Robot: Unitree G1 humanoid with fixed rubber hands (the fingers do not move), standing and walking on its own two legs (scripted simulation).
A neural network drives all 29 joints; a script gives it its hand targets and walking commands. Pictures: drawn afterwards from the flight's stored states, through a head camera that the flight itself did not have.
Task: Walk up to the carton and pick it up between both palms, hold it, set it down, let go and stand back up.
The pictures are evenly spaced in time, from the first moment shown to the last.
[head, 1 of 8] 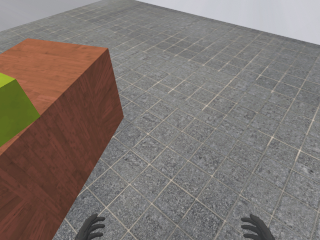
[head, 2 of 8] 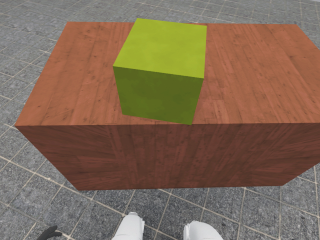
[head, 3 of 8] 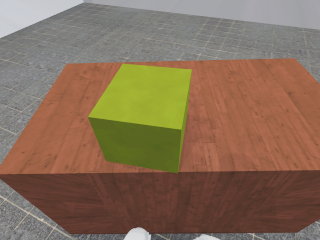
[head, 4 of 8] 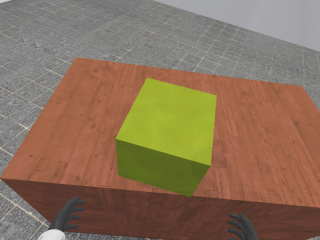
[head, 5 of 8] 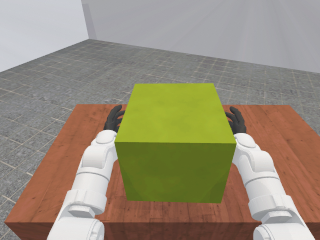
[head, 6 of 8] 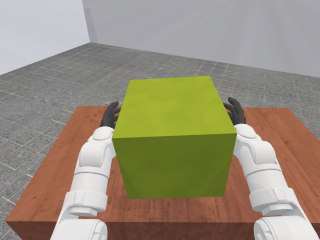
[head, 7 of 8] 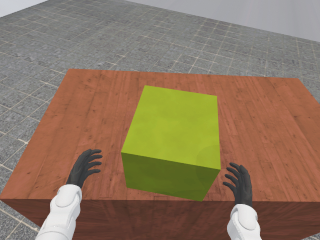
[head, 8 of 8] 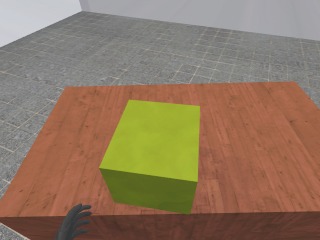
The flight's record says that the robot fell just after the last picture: no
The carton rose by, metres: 0.18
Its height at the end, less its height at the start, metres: +0.00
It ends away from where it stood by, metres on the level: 0.02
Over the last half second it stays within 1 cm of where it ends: yes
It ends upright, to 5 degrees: yes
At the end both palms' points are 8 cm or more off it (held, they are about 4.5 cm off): yes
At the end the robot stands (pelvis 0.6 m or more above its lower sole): yes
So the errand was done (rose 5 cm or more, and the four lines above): yes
